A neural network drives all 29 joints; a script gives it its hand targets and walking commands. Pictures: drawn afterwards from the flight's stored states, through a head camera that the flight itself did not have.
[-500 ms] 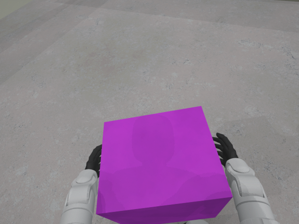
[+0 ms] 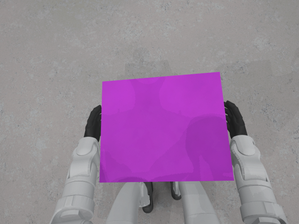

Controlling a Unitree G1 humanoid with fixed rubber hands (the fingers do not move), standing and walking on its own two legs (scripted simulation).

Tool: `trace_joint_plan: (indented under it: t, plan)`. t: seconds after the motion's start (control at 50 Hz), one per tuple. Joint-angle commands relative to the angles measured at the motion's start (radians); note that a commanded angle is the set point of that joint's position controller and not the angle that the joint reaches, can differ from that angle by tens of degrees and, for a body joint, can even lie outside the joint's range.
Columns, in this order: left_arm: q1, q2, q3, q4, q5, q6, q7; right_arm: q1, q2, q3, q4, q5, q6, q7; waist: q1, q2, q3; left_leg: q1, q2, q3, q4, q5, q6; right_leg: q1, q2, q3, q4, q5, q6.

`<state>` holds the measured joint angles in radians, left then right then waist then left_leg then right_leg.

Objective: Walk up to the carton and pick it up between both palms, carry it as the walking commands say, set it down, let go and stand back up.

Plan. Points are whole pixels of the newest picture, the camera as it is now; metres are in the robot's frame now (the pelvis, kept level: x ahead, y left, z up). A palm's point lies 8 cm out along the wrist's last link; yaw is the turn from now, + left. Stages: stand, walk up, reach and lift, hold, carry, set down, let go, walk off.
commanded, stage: set down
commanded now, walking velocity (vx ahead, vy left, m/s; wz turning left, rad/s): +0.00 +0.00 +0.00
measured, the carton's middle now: (163, 132) +0.35 -0.04 -0.17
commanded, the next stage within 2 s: none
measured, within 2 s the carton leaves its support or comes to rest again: neither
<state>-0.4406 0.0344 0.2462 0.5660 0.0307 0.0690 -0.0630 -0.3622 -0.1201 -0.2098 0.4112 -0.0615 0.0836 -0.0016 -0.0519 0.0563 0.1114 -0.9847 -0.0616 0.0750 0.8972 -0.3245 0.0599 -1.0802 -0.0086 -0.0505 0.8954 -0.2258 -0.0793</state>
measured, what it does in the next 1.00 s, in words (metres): lowers itself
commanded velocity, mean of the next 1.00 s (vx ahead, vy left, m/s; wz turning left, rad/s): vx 0.00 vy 0.00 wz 0.00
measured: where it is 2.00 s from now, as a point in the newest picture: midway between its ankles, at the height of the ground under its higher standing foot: (161, 193)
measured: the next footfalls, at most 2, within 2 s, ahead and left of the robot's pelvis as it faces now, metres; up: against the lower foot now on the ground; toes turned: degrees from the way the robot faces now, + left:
none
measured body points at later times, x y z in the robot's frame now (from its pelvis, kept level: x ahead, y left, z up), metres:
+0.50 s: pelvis -0.08 +0.00 -0.10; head +0.16 -0.04 +0.28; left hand +0.39 +0.16 -0.18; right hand +0.36 -0.22 -0.19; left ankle +0.05 +0.10 -0.67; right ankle +0.10 -0.07 -0.67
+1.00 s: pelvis -0.10 +0.01 -0.16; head +0.24 -0.02 +0.12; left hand +0.44 +0.15 -0.27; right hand +0.40 -0.23 -0.28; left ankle +0.05 +0.10 -0.67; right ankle +0.10 -0.07 -0.67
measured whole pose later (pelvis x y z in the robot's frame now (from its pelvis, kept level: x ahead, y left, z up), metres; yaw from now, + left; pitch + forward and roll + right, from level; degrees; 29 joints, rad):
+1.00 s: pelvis -0.10 +0.01 -0.16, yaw +3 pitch +23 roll +2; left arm -1.18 0.26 0.26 0.46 -0.09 0.51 0.05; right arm -1.10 -0.34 -0.24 0.44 0.07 0.42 -0.06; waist -0.12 0.04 0.53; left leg -1.58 -0.11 0.08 1.58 -0.40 0.06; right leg -1.64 0.00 -0.03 1.53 -0.28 -0.06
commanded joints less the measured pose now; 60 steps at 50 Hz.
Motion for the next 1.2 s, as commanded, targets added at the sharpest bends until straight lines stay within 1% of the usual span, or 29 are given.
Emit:
trace_joint_plan:
  t: [0.0,0.04,0.16,0.18,0.28,0.3,0.32,0.34,0.36,0.42,0.44,0.5,0.52,0.64,0.66,0.72,0.74,0.76,0.78,0.82,0.86,0.92,0.96,0.98,1.0,1.02,1.06,1.1,1.18]
  plan:
    - [-0.509,-0.387,-0.472,-0.305,-0.123,-0.059,-0.038,-0.487,0.512,0.472,-0.233,0.165,-0.008,0.050,0.010,-0.188,-1.310,-0.156,-0.068,-0.154,0.105,0.090,0.007,0.967,0.037,0.302,0.095,0.488,0.067]
    - [-0.545,-0.321,-0.457,-0.319,-0.134,-0.046,-0.035,-0.509,0.482,0.455,-0.254,0.181,0.015,0.027,0.009,-0.166,-1.345,-0.206,-0.058,-0.140,0.131,0.040,0.007,0.995,0.032,0.330,0.098,0.412,0.070]
    - [-0.734,-0.295,-0.360,-0.125,-0.118,0.001,-0.069,-0.772,0.504,0.429,-0.116,0.188,0.082,0.013,0.064,-0.177,-1.057,-0.384,-0.033,-0.119,0.217,-0.153,0.020,0.764,0.033,0.406,0.013,-0.287,0.075]
    - [-0.742,-0.315,-0.333,-0.078,-0.104,0.011,-0.074,-0.803,0.485,0.409,-0.087,0.176,0.091,0.016,0.052,-0.171,-0.995,-0.423,-0.035,-0.118,0.231,-0.184,0.020,0.727,0.038,0.408,0.011,-0.360,0.074]
    - [-0.963,-0.368,-0.238,0.080,-0.069,0.063,-0.133,-1.027,0.628,0.362,0.086,0.168,0.159,0.054,0.086,-0.174,-0.883,-0.515,-0.034,-0.118,0.328,-0.260,0.033,0.557,0.044,0.448,0.058,-0.605,0.057]
    - [-1.028,-0.415,-0.253,0.069,-0.071,0.067,-0.145,-1.059,0.673,0.359,0.094,0.159,0.164,0.067,0.069,-0.171,-0.910,-0.525,-0.035,-0.123,0.345,-0.262,0.031,0.548,0.046,0.437,0.086,-0.593,0.053]
    - [-1.052,-0.438,-0.229,0.103,-0.056,0.078,-0.155,-1.096,0.706,0.347,0.128,0.153,0.177,0.080,0.082,-0.166,-0.908,-0.551,-0.036,-0.120,0.370,-0.264,0.032,0.530,0.045,0.449,0.100,-0.621,0.046]
    - [-1.109,-0.487,-0.238,0.086,-0.069,0.083,-0.165,-1.137,0.733,0.342,0.134,0.154,0.183,0.091,0.048,-0.178,-0.921,-0.535,-0.039,-0.131,0.372,-0.273,0.040,0.499,0.057,0.427,0.121,-0.617,0.041]
    - [-1.143,-0.511,-0.230,0.113,-0.064,0.095,-0.178,-1.199,0.755,0.336,0.137,0.156,0.188,0.100,0.062,-0.176,-0.927,-0.549,-0.038,-0.131,0.384,-0.275,0.038,0.478,0.056,0.434,0.136,-0.647,0.037]
    - [-1.206,-0.620,-0.261,0.077,-0.083,0.116,-0.197,-1.261,0.846,0.358,0.100,0.184,0.206,0.120,0.026,-0.167,-1.106,-0.515,-0.045,-0.144,0.428,-0.235,0.037,0.487,0.065,0.430,0.188,-0.555,0.036]
    - [-1.216,-0.698,-0.311,0.043,-0.111,0.127,-0.196,-1.299,0.834,0.368,0.040,0.196,0.197,0.125,0.012,-0.122,-1.170,-0.473,-0.043,-0.163,0.419,-0.228,0.033,0.476,0.068,0.404,0.223,-0.506,0.031]
    - [-1.337,-0.761,-0.369,-0.099,-0.157,0.145,-0.191,-1.380,0.851,0.385,-0.047,0.221,0.207,0.143,-0.027,-0.104,-1.398,-0.390,-0.049,-0.185,0.440,-0.203,0.023,0.456,0.084,0.351,0.289,-0.399,0.020]
    - [-1.358,-0.774,-0.374,-0.091,-0.167,0.161,-0.188,-1.407,0.840,0.388,-0.018,0.230,0.220,0.152,-0.022,-0.091,-1.409,-0.365,-0.051,-0.184,0.445,-0.235,0.020,0.419,0.087,0.335,0.305,-0.422,0.020]
    - [-1.589,-0.842,-0.494,-0.344,-0.266,0.212,-0.148,-1.544,0.745,0.361,-0.128,0.261,0.237,0.172,-0.131,-0.014,-1.857,-0.045,-0.039,-0.234,0.480,-0.237,-0.020,0.337,0.100,0.209,0.417,-0.219,-0.016]
    - [-1.603,-0.853,-0.519,-0.395,-0.284,0.220,-0.138,-1.588,0.720,0.370,-0.219,0.279,0.234,0.170,-0.149,-0.013,-1.959,0.019,-0.039,-0.228,0.505,-0.204,-0.023,0.344,0.099,0.194,0.428,-0.174,-0.018]
    - [-1.601,-0.803,-0.564,-0.549,-0.309,0.255,-0.093,-1.584,0.663,0.366,-0.351,0.321,0.248,0.165,-0.164,0.000,-2.351,0.178,-0.045,-0.205,0.549,-0.044,-0.021,0.437,0.109,0.160,0.490,0.021,-0.015]
    - [-1.585,-0.780,-0.561,-0.525,-0.302,0.271,-0.081,-1.585,0.634,0.366,-0.322,0.315,0.259,0.160,-0.171,-0.010,-2.383,0.170,-0.045,-0.190,0.563,-0.048,-0.017,0.470,0.106,0.164,0.501,0.020,-0.012]
    - [-1.625,-0.762,-0.569,-0.584,-0.309,0.284,-0.061,-1.599,0.585,0.343,-0.390,0.322,0.267,0.158,-0.189,-0.004,-2.445,0.185,-0.036,-0.196,0.557,-0.022,-0.017,0.486,0.111,0.147,0.528,0.080,-0.010]
    - [-1.606,-0.762,-0.600,-0.596,-0.319,0.306,-0.048,-1.621,0.543,0.364,-0.457,0.328,0.272,0.155,-0.180,0.007,-2.497,0.218,-0.031,-0.186,0.560,-0.004,-0.029,0.480,0.115,0.143,0.545,0.121,-0.009]
    - [-1.577,-0.745,-0.617,-0.671,-0.328,0.329,-0.017,-1.599,0.493,0.374,-0.510,0.328,0.284,0.154,-0.190,0.027,-2.517,0.255,-0.035,-0.203,0.558,0.048,-0.034,0.434,0.118,0.125,0.559,0.182,-0.004]
    - [-1.526,-0.740,-0.606,-0.597,-0.318,0.347,0.000,-1.547,0.465,0.373,-0.431,0.318,0.300,0.154,-0.203,0.006,-2.397,0.186,-0.037,-0.189,0.571,0.021,-0.031,0.384,0.111,0.128,0.555,0.138,-0.003]
    - [-1.467,-0.759,-0.525,-0.286,-0.257,0.359,-0.025,-1.540,0.503,0.329,-0.194,0.293,0.312,0.176,-0.168,0.017,-1.995,-0.014,-0.027,-0.179,0.560,-0.163,-0.034,0.192,0.097,0.145,0.533,-0.068,-0.008]
    - [-1.453,-0.782,-0.456,-0.055,-0.182,0.351,-0.062,-1.486,0.549,0.265,0.044,0.235,0.310,0.198,-0.178,0.017,-1.704,-0.177,-0.016,-0.195,0.555,-0.334,-0.033,0.043,0.092,0.134,0.541,-0.208,-0.009]
    - [-1.453,-0.775,-0.395,0.015,-0.130,0.336,-0.085,-1.487,0.604,0.239,0.111,0.222,0.305,0.213,-0.129,0.040,-1.586,-0.260,-0.014,-0.176,0.568,-0.384,-0.029,0.013,0.083,0.164,0.521,-0.301,-0.009]
    - [-1.444,-0.784,-0.336,0.092,-0.092,0.324,-0.109,-1.470,0.632,0.210,0.179,0.187,0.302,0.228,-0.130,0.012,-1.466,-0.364,-0.012,-0.178,0.577,-0.438,-0.025,-0.010,0.081,0.169,0.515,-0.362,-0.008]
    - [-1.427,-0.787,-0.287,0.149,-0.056,0.313,-0.132,-1.477,0.686,0.232,0.217,0.189,0.307,0.243,-0.083,-0.004,-1.380,-0.474,-0.016,-0.151,0.601,-0.448,-0.024,0.015,0.074,0.215,0.494,-0.439,-0.001]
    - [-1.441,-0.773,-0.253,0.121,-0.043,0.276,-0.162,-1.564,0.767,0.322,0.113,0.231,0.294,0.265,0.000,-0.069,-1.489,-0.502,-0.020,-0.141,0.634,-0.362,-0.008,0.105,0.071,0.231,0.520,-0.399,0.029]
    - [-1.485,-0.764,-0.274,0.015,-0.070,0.234,-0.179,-1.655,0.789,0.405,-0.045,0.284,0.280,0.259,0.028,-0.118,-1.715,-0.539,-0.035,-0.102,0.689,-0.222,0.004,0.301,0.070,0.245,0.545,-0.282,0.046]
    - [-1.565,-0.693,-0.381,-0.270,-0.176,0.206,-0.167,-1.756,0.772,0.560,-0.378,0.418,0.262,0.201,0.030,-0.227,-2.224,-0.570,-0.063,-0.066,0.756,-0.041,0.032,0.777,0.075,0.289,0.635,0.083,0.074]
